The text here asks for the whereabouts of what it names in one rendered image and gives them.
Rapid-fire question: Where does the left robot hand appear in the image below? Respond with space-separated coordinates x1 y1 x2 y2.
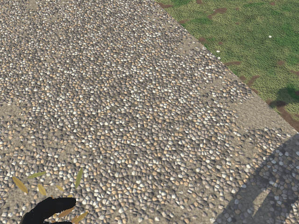
20 197 77 224

